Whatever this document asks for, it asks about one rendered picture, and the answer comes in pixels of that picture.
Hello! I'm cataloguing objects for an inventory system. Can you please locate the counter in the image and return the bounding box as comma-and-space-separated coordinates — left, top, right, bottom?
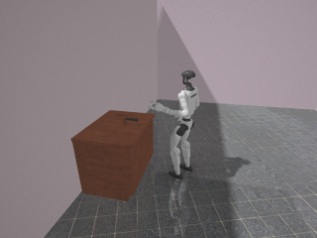
70, 110, 155, 201

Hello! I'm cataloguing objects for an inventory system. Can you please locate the robot left thigh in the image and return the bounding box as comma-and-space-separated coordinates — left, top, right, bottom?
170, 124, 186, 155

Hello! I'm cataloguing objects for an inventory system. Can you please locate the robot right upper arm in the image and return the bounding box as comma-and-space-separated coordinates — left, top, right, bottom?
193, 86, 200, 108

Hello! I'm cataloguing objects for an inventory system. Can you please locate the left robot shin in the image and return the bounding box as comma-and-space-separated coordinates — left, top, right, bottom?
170, 150, 180, 175

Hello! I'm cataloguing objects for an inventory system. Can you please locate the tap lever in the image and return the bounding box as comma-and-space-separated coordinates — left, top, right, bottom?
125, 118, 139, 122

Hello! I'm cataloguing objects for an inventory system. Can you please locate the robot left hand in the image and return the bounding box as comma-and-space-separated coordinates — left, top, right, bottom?
148, 100, 164, 112

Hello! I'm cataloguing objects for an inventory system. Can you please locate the left robot forearm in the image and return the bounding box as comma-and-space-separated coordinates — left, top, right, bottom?
162, 107, 187, 117

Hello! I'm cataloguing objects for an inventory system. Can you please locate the robot left upper arm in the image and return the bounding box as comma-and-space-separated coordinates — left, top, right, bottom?
177, 90, 189, 117

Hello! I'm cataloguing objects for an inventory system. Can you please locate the robot right hand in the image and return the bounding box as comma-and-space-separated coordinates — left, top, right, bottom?
174, 116, 183, 122

